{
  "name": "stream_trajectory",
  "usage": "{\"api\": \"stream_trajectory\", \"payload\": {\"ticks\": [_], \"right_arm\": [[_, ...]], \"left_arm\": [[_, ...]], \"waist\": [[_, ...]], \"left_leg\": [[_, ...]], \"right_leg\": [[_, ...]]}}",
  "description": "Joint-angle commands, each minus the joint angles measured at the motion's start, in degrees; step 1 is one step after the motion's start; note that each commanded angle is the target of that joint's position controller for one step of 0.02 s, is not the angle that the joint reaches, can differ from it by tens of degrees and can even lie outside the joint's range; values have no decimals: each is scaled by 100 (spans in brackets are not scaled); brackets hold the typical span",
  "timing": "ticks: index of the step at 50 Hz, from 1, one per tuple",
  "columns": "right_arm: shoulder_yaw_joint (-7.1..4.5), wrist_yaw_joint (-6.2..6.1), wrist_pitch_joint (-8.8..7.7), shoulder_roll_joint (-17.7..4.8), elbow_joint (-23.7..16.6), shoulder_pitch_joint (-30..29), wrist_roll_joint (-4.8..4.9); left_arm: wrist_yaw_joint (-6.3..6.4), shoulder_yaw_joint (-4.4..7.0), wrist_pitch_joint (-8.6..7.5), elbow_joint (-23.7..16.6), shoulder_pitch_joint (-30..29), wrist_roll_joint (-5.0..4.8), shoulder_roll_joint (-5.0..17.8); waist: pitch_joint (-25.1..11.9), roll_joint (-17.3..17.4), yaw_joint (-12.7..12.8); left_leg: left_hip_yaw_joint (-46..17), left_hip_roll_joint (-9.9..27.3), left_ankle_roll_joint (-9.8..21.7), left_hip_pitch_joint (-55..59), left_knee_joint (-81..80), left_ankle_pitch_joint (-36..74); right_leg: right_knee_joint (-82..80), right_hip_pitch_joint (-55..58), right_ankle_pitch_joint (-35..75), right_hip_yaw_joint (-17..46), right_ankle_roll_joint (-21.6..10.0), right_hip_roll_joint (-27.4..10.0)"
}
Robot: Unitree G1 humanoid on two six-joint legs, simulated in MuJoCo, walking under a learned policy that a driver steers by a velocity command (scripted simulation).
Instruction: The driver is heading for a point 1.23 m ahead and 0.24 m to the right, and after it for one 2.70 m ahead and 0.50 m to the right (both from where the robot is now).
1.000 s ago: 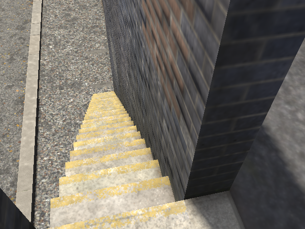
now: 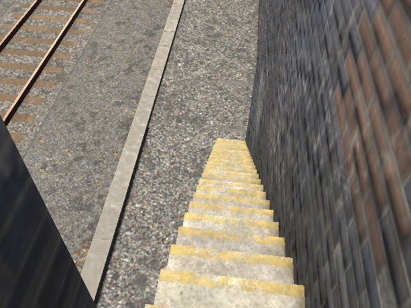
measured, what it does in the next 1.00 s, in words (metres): steps on the spot, turning right: right foot, then left foot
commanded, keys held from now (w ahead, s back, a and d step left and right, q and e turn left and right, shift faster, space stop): q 0.06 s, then no key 0.02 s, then e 0.82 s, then w+e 0.10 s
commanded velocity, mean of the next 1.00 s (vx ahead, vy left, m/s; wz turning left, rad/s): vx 0.05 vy -0.04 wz -0.24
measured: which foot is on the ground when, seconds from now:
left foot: down 0.00-0.10, up 0.12-0.40, down 0.42-0.84, up 0.86-1.00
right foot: up 0.00-0.06, down 0.08-0.42, up 0.44-0.80, down 0.82-1.00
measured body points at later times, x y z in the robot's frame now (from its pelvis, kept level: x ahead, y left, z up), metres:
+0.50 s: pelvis +0.08 -0.01 -0.01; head +0.11 +0.02 +0.44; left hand +0.17 +0.23 -0.15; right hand +0.21 -0.25 -0.10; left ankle +0.05 +0.07 -0.74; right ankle +0.12 -0.12 -0.69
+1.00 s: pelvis +0.08 -0.05 +0.00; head +0.10 -0.05 +0.45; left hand +0.26 +0.17 -0.11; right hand +0.13 -0.37 -0.09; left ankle +0.09 +0.10 -0.65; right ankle +0.06 -0.15 -0.74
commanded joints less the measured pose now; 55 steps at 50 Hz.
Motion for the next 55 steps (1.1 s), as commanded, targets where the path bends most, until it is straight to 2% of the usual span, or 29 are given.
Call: {"api": "stream_trajectory", "payload": {"ticks": [1, 2, 4, 5, 6, 7, 8, 10, 13, 19, 21, 22, 23, 24, 26, 34, 37, 39, 41, 42, 43, 44, 45, 47, 49, 51, 52, 53, 55], "right_arm": [[-381, -19, 77, -1147, -615, -278, -56], [-394, -18, 58, -1182, -716, -416, -30], [-133, -72, -369, -716, -918, -273, 408], [91, -113, -501, -126, -865, 187, 312], [-9, -143, -508, -448, -953, 214, 240], [-85, -242, -332, -804, -1149, -472, 77], [9, -388, -151, -707, -1123, -613, -50], [45, -458, 84, -549, -1023, -409, -219], [115, -362, 157, -310, -994, -449, 9], [114, -271, 227, -306, -812, -179, 261], [-117, -379, 259, -646, -668, 179, 259], [-326, -446, 292, -1270, -859, -229, 188], [-316, -434, 287, -1069, -855, -398, -105], [-310, -400, 218, -908, -1046, -1022, 33], [-212, -197, 33, -625, -1438, -2103, 232], [-445, -729, -13, -1102, -1171, -635, 561], [-592, -671, 192, -1391, -1162, -404, 361], [-561, -585, 263, -1367, -1229, -820, 275], [-341, -507, 175, -912, -1015, -839, 430], [-185, -486, 137, -458, -1087, -512, 439], [-219, -624, -22, -539, -1430, -722, 561], [-254, -572, -66, -612, -1376, -992, 557], [-294, -625, -67, -751, -1319, -1259, 566], [-341, -766, 9, -987, -914, -597, 269], [-292, -647, 143, -769, -680, -173, 28], [-330, -514, 250, -738, -649, -171, 119], [-363, -442, 743, -873, -1050, -1232, 264], [-189, -427, 949, -425, -1179, -1224, 424], [-133, -430, 1088, -456, -1002, -574, 437]], "left_arm": [[25, 131, -148, -63, 188, -15, 452], [42, 211, -191, 93, 594, -145, 605], [102, 361, 127, 964, 1920, -455, 1063], [134, 499, 99, 858, 2303, -507, 1425], [36, 434, 53, 350, 1612, -162, 1207], [-24, 477, -105, 118, 722, -29, 1158], [-37, 352, -98, -29, -48, -134, 751], [88, 349, 26, -73, -174, -385, 658], [352, 545, -1, -14, 334, -262, 1021], [-6, 742, 125, 49, 525, -185, 1145], [-101, 556, 187, 51, 883, -146, 613], [-67, 445, 113, -145, 1162, -186, 167], [6, 415, 158, -151, 848, -56, 326], [40, 548, 181, 69, 990, -101, 693], [84, 803, 40, 254, 1406, -46, 1201], [-359, 440, 139, 14, 584, 123, 1], [-442, 367, 92, -81, 631, -12, -64], [-412, 483, -45, -13, 1164, -123, 108], [-390, 701, -336, -31, 1150, -188, 483], [-201, 940, -433, -149, 1335, -80, 1243], [-176, 1158, -495, -240, 1700, -38, 1882], [-221, 1125, -538, -52, 2106, 25, 1494], [-220, 1062, -567, -33, 1781, -152, 1195], [-249, 917, -418, -307, 774, -431, 786], [-276, 801, -265, -508, 300, -298, 646], [-227, 796, -274, -525, 320, -202, 716], [9, 801, 125, -154, 660, -469, 624], [110, 851, 382, -117, 616, -527, 871], [156, 836, 517, -227, 647, -396, 848]], "waist": [[-171, 525, 245], [-316, 384, 494], [-700, -224, 714], [-2236, -1366, 655], [-2749, -1246, 561], [-1454, -138, 398], [-867, 54, 88], [-940, -93, -2], [-817, -41, 77], [-785, -236, 152], [-870, 390, 2], [-632, 1461, 171], [-293, 1143, -161], [-388, 371, -18], [-613, 658, 441], [-617, 511, -212], [-422, 681, -362], [-451, 673, 43], [-681, 325, 371], [-1356, -670, 296], [-1484, -1213, 617], [-1335, -512, 931], [-796, -418, 926], [-369, -582, 382], [-243, -347, 103], [-152, -468, 133], [2, 847, 403], [182, -279, 339], [-628, -869, 391]], "left_leg": [[-719, 1060, 466, -1056, 561, 5644], [-859, 981, 318, -1450, 977, 6233], [-746, 668, -939, -1888, 2623, 6446], [-9, 3, -1587, -3503, 5785, 1304], [973, -71, -1628, -4183, 7468, -3242], [799, 582, -1303, -3538, 7182, -2956], [615, 904, -1184, -2956, 6082, -2820], [693, 1013, -1134, -2171, 5328, -2287], [1256, 710, -1122, -2072, 4480, -1304], [1164, 719, -772, -1204, 893, -46], [551, 1397, 136, 230, 281, 1865], [-1191, 2896, 1636, 613, -258, 2824], [-1929, 3793, 2212, -136, -846, 3007], [-1313, 3336, 1716, -384, -836, 2612], [-34, 2314, 884, -665, -660, 2094], [1449, 1906, 602, 335, 1, 4240], [1115, 2433, 799, 389, 135, 4900], [920, 2816, 720, 290, 322, 4469], [1214, 2415, 141, -505, 957, 2068], [1930, 1637, -672, -1205, 2269, 16], [1536, 617, -1318, -3522, 3701, -2559], [599, 775, -1337, -4103, 4277, -2515], [476, 941, -1339, -4327, 4720, -2134], [347, 1172, -1301, -3650, 4887, -1232], [483, 1061, -1208, -2814, 5001, -258], [745, 952, -1230, -2614, 4677, 121], [825, 1147, -955, -2866, 3585, 24], [1104, 900, -850, -2982, 3225, -124], [1033, 886, -822, -2676, 3420, -521]], "right_leg": [[-242, 1517, 211, -689, -92, 610], [-517, 2334, 761, -732, -258, 709], [-1646, 3629, 2410, -491, -914, 196], [-661, 6061, 6167, 1110, -2807, -1539], [-1149, 5555, 6993, 2030, -3460, -2564], [-1612, 3417, 5395, 1345, -2729, -2073], [-2112, 2088, 3953, 1025, -2227, -1656], [-2449, 1422, 2867, 994, -2131, -1299], [-2320, 1320, 1897, 527, -1996, -644], [-1835, 1612, 1073, 1501, -1798, -950], [-1210, 302, -946, 1580, -1059, -615], [-172, -928, -2136, 480, -129, 313], [1690, -1376, -2694, 573, 469, 280], [2816, -1269, -2382, 820, 610, 288], [3899, -944, -1502, 794, 702, 460], [1838, -679, -1472, -678, 839, -310], [650, 19, -1839, -873, 638, -130], [36, 436, -1184, -542, 312, -106], [-1344, 1915, 530, -464, -425, 55], [-1403, 3196, 3949, 850, -1403, -1029], [-1251, 4927, 5185, 2819, -2748, -2108], [-1394, 4861, 4197, 2817, -2634, -2164], [-1462, 4284, 3334, 2275, -2294, -1932], [-2133, 2596, 1123, 1973, -1954, -1447], [-2537, 1423, -503, 1755, -1776, -1127], [-2577, 1129, -1148, 1439, -1581, -832], [-2311, 1924, -61, 999, -1551, -277], [-1693, 2332, 2352, 911, -1610, -161], [-1281, 2932, 3829, 969, -1734, -331]]}}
